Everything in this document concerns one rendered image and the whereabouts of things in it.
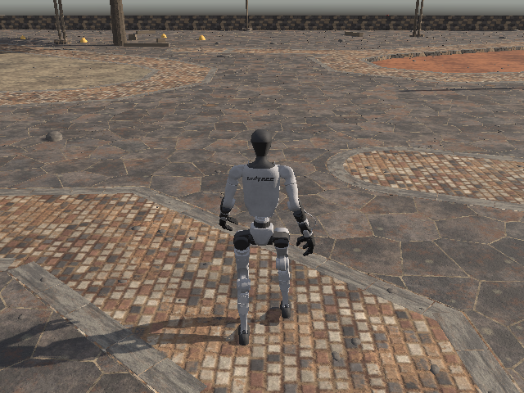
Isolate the right robot forearm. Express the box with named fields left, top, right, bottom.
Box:
left=293, top=199, right=313, bottom=237

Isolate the right robot hand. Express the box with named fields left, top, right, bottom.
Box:
left=296, top=233, right=315, bottom=256

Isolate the left robot hand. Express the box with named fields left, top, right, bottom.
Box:
left=219, top=217, right=238, bottom=231

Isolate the left robot forearm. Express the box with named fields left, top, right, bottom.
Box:
left=219, top=196, right=232, bottom=221

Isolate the robot left upper arm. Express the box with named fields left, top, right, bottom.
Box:
left=222, top=165, right=245, bottom=209

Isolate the robot right upper arm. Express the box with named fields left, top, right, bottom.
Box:
left=278, top=165, right=300, bottom=212

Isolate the right robot shin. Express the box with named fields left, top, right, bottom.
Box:
left=278, top=257, right=290, bottom=308

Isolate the robot right thigh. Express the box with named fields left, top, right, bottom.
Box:
left=273, top=228, right=290, bottom=271

